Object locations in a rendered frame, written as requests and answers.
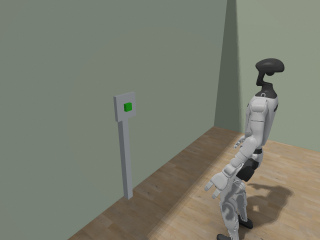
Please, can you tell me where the robot left upper arm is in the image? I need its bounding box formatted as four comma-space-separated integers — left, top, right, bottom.
245, 98, 268, 149

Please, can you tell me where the right robot hand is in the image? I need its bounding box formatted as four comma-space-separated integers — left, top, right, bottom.
233, 135, 245, 149

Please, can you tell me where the button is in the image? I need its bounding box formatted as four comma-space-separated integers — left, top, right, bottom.
124, 102, 132, 112

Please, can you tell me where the left robot hand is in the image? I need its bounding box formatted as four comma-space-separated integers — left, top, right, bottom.
204, 172, 229, 199

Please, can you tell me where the robot right thigh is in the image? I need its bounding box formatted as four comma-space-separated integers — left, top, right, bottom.
236, 182, 246, 194

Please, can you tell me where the robot head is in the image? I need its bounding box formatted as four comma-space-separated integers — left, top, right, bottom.
255, 58, 285, 99

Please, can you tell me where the panel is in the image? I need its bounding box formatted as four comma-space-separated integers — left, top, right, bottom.
113, 91, 136, 200

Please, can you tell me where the left robot forearm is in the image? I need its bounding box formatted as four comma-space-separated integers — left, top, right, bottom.
222, 137, 258, 178

